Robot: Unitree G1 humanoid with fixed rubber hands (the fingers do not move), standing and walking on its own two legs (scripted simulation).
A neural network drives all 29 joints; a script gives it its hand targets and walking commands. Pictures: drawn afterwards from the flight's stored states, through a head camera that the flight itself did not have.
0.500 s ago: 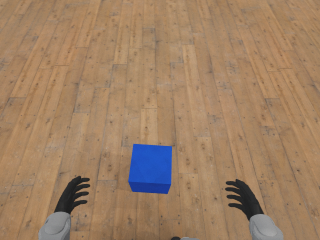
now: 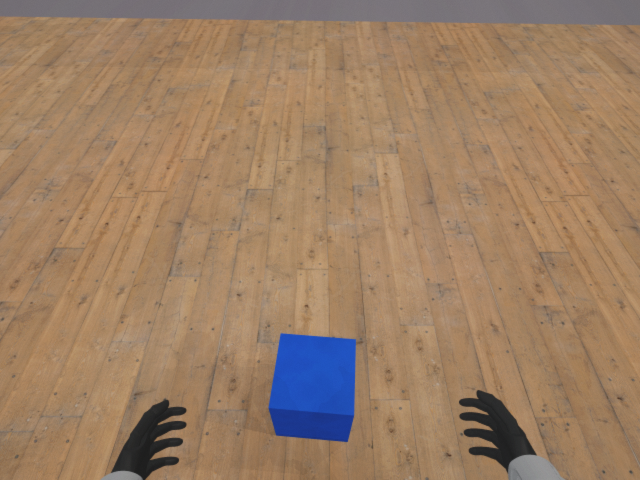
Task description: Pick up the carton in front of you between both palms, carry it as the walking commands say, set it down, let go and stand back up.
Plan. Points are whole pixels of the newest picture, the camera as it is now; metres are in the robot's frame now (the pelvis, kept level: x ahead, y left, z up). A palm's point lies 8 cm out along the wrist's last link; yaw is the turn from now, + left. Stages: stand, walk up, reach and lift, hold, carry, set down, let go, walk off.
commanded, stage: let go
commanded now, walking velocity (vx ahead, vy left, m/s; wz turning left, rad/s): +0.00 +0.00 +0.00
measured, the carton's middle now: (314, 388) +0.46 +0.01 -0.65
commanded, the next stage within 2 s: stand in 0.06 s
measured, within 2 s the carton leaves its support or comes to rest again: neither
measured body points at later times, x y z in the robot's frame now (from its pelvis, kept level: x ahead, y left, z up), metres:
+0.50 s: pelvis +0.02 +0.00 +0.00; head +0.03 -0.01 +0.45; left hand +0.15 +0.29 -0.09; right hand +0.17 -0.29 -0.10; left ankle -0.02 +0.11 -0.74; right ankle -0.01 -0.12 -0.74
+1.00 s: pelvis +0.01 +0.00 +0.00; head +0.01 -0.01 +0.45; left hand +0.13 +0.30 -0.10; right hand +0.14 -0.30 -0.10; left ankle -0.02 +0.11 -0.74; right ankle -0.01 -0.12 -0.74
